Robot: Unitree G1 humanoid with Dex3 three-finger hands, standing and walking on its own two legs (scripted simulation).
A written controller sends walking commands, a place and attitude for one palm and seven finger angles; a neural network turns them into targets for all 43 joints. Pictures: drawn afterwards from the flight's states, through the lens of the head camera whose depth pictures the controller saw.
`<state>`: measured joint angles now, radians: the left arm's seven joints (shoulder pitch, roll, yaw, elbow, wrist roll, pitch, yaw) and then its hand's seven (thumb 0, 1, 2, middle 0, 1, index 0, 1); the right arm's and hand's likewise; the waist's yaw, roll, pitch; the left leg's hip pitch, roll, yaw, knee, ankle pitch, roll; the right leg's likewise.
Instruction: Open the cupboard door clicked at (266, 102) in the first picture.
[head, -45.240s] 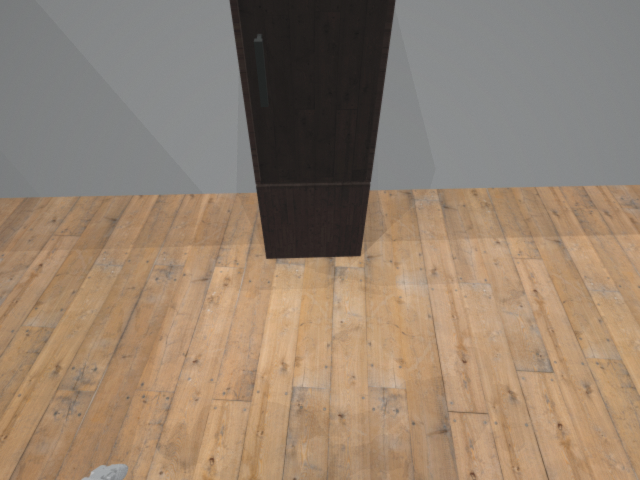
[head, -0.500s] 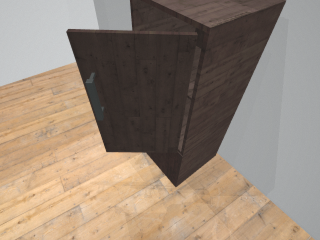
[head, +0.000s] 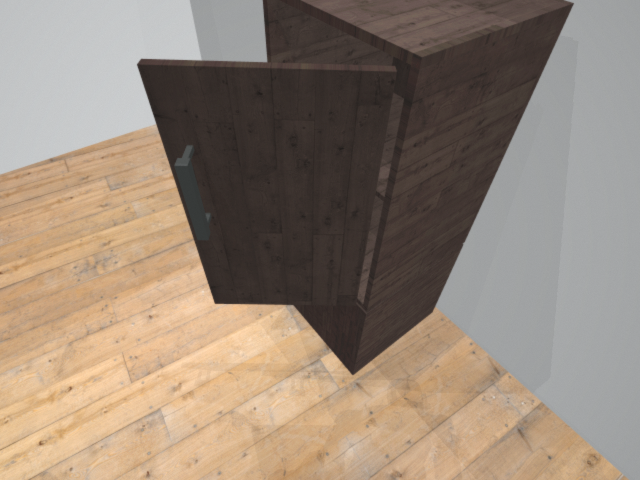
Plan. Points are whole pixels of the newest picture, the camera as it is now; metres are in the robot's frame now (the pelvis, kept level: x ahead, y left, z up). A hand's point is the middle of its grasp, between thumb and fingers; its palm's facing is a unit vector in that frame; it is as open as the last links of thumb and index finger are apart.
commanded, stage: look again from close up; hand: left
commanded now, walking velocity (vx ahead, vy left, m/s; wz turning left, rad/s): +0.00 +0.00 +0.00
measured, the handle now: (196, 195) +0.54 +0.25 +0.03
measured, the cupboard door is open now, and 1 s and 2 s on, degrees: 52 52 52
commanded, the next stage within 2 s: raise the hand with hooked fingers in 0.80 s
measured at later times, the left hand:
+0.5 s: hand out of the picture +0.00 +0.18 -0.18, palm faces +0.02 -0.98 -0.21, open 7.3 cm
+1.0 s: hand out of the picture +0.07 +0.18 -0.12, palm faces +0.22 -0.96 -0.20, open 7.3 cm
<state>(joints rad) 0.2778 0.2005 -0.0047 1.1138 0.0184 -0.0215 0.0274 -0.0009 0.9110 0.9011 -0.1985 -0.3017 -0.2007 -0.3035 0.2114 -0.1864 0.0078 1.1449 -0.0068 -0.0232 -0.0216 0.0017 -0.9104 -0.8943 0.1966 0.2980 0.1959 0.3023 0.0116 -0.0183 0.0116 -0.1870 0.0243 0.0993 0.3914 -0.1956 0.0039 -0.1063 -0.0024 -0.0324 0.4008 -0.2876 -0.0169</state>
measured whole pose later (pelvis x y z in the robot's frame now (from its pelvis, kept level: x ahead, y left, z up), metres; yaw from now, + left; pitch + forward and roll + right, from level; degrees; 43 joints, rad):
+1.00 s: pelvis -0.01 +0.00 -0.01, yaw +1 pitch +0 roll +1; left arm 0.47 0.17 0.01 0.47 -0.10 0.00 0.08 0.01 0.91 0.89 -0.20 -0.31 -0.20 -0.31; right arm 0.31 -0.19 0.00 0.95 0.05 -0.15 -0.06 0.01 -0.91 -0.89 0.20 0.30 0.20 0.30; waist 0.01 0.00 0.02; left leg -0.25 0.02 0.08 0.47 -0.21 0.00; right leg -0.16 -0.01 -0.05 0.49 -0.32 -0.02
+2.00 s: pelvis -0.04 +0.00 -0.05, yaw +2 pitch +9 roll -1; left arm 0.22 0.30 0.29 0.16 -0.33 -0.36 -0.34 -0.01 -0.18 0.44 -0.28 -1.00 -0.28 -1.00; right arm 0.27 -0.28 -0.01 0.60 0.04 -0.22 -0.09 0.01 -0.91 -0.89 0.20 0.30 0.20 0.30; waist 0.00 0.02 -0.09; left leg -0.71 0.05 0.02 0.91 -0.37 0.01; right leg -0.59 0.00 -0.09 0.90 -0.47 -0.02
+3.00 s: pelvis -0.03 +0.01 -0.03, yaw +2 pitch +6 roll -2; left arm -0.07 0.41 0.43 0.41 -0.35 -0.23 -0.48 -0.02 -0.50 0.30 -0.30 -1.20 -0.30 -1.20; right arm 0.28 -0.27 0.04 0.58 0.06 -0.19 -0.09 0.01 -0.91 -0.89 0.20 0.30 0.20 0.30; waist 0.01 0.03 -0.06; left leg -0.57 0.04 0.03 0.77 -0.31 0.02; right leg -0.45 0.00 -0.08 0.74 -0.40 -0.02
